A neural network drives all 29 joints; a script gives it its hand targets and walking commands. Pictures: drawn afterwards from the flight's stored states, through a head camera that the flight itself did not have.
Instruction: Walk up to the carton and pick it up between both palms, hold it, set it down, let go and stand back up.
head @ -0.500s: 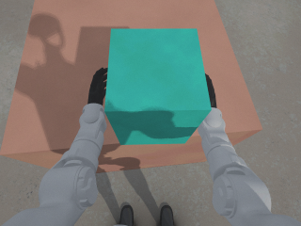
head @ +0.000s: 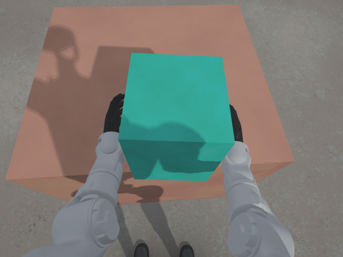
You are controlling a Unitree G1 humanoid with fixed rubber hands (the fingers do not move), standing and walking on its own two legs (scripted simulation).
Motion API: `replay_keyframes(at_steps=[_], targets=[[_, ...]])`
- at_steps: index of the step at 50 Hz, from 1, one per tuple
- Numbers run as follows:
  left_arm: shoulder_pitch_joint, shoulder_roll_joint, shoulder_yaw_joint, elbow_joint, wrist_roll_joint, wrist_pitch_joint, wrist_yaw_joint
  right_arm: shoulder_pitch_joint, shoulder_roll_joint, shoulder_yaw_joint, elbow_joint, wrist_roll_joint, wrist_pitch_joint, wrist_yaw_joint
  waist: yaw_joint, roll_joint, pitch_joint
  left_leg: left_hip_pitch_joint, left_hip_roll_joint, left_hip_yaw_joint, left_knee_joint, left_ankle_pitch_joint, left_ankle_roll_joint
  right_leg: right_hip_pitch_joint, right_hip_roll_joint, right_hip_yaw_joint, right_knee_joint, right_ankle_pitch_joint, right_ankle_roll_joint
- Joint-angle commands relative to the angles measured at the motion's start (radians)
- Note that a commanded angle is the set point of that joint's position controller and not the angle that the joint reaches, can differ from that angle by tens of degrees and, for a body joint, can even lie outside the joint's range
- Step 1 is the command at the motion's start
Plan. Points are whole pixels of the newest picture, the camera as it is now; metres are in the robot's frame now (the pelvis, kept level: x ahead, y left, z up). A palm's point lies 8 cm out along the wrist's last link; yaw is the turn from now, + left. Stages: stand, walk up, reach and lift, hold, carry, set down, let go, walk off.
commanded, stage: reach and lift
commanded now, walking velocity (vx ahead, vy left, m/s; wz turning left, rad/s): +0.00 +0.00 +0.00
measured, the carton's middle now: (173, 124) +0.42 -0.01 -0.01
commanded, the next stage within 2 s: none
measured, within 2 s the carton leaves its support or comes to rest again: leaves its support in 0.14 s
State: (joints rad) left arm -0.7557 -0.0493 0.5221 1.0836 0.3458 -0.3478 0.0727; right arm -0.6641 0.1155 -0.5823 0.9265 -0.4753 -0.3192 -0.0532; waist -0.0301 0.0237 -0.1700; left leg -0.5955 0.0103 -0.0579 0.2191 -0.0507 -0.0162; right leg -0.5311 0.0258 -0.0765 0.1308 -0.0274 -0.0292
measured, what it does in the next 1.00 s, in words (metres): stands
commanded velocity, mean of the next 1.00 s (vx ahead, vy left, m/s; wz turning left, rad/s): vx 0.00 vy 0.00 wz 0.00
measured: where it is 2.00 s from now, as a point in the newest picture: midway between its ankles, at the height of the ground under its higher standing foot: outside the picture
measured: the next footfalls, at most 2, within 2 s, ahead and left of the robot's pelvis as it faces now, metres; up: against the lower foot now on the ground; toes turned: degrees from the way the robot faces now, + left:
none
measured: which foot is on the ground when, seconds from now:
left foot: down 0.00-1.00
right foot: down 0.00-1.00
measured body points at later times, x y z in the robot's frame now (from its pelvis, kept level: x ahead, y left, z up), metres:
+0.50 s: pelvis +0.00 +0.01 +0.00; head +0.12 +0.01 +0.44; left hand +0.43 +0.14 -0.01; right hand +0.40 -0.16 -0.01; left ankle +0.00 +0.13 -0.74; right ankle -0.01 -0.10 -0.74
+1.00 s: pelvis +0.00 +0.00 +0.00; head +0.11 +0.00 +0.43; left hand +0.43 +0.13 +0.00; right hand +0.40 -0.16 -0.01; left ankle +0.00 +0.13 -0.74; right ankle -0.01 -0.10 -0.74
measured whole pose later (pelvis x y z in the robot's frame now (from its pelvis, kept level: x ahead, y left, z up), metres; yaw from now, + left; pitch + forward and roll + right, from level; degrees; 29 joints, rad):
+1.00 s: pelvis +0.00 +0.00 +0.00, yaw +1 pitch +25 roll -1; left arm -0.79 -0.04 0.49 1.15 0.31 -0.31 0.09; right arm -0.67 0.10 -0.60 0.96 -0.52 -0.30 -0.07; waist -0.05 0.04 -0.21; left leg -0.62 0.00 -0.07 0.24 -0.05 -0.01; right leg -0.55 0.02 -0.09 0.16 -0.04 -0.02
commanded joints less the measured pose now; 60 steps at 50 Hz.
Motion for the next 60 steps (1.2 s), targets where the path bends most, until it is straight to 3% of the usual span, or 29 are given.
replay_keyframes(at_steps=[1,5,10,17,23,26,41,45,51,56,60], targets=[[-0.475,-0.473,-0.257,-0.065,0.058,-0.033,-0.117,-0.486,0.471,0.302,-0.052,-0.059,-0.057,0.097,-0.016,0.009,-0.716,0.244,-0.04,0.035,0.057,0.347,-0.009,0.547,-0.002,0.01,0.173,0.633,0.058],[-0.462,-0.478,-0.27,-0.068,0.052,-0.013,-0.116,-0.491,0.452,0.288,-0.073,-0.08,-0.046,0.106,-0.019,0.016,-0.712,0.278,-0.033,0.031,0.055,0.336,-0.015,0.49,0.001,0.0,0.153,0.565,0.053],[-0.479,-0.491,-0.283,-0.079,0.053,-0.008,-0.111,-0.495,0.466,0.286,-0.064,-0.081,-0.041,0.107,-0.027,0.017,-0.742,0.293,-0.032,0.028,0.063,0.359,-0.022,0.505,0.006,-0.005,0.158,0.598,0.055],[-0.479,-0.51,-0.293,-0.094,0.063,0.025,-0.106,-0.512,0.464,0.28,-0.086,-0.083,-0.013,0.114,-0.03,0.038,-0.693,0.373,-0.028,0.012,0.085,0.365,-0.044,0.424,0.011,-0.019,0.131,0.495,0.039],[-0.46,-0.509,-0.294,-0.084,0.054,0.03,-0.1,-0.512,0.462,0.298,-0.104,-0.077,-0.015,0.112,-0.026,0.026,-0.707,0.376,-0.025,0.009,0.085,0.371,-0.037,0.431,0.01,-0.013,0.14,0.522,0.041],[-0.474,-0.512,-0.299,-0.079,0.06,0.028,-0.099,-0.52,0.474,0.285,-0.091,-0.09,-0.018,0.113,-0.032,0.05,-0.705,0.374,-0.023,0.014,0.096,0.393,-0.04,0.424,0.013,-0.021,0.141,0.521,0.044],[-0.532,-0.531,-0.295,-0.024,0.028,-0.017,-0.106,-0.588,0.503,0.337,-0.038,-0.075,-0.074,0.093,-0.042,-0.011,-0.742,0.243,-0.035,0.021,0.083,0.379,-0.008,0.542,-0.002,0.003,0.203,0.683,0.067],[-0.545,-0.53,-0.284,0.003,0.03,-0.028,-0.106,-0.621,0.5,0.324,-0.045,-0.093,-0.082,0.097,-0.035,-0.007,-0.779,0.235,-0.029,0.016,0.068,0.324,-0.01,0.515,-0.005,-0.005,0.198,0.606,0.064],[-0.59,-0.525,-0.299,0.014,0.012,-0.029,-0.096,-0.64,0.491,0.307,-0.024,-0.097,-0.075,0.105,-0.043,0.02,-0.812,0.298,-0.025,0.017,0.08,0.342,-0.019,0.447,0.004,-0.017,0.173,0.557,0.054],[-0.597,-0.535,-0.327,0.023,0.001,-0.022,-0.091,-0.651,0.487,0.322,-0.019,-0.083,-0.071,0.109,-0.056,0.031,-0.826,0.344,-0.019,0.013,0.087,0.355,-0.03,0.435,0.007,-0.016,0.161,0.533,0.046],[-0.621,-0.566,-0.376,0.017,-0.03,-0.022,-0.088,-0.667,0.515,0.381,-0.027,-0.047,-0.06,0.108,-0.056,0.02,-0.866,0.315,-0.018,0.014,0.088,0.347,-0.013,0.448,0.003,-0.012,0.174,0.553,0.049]])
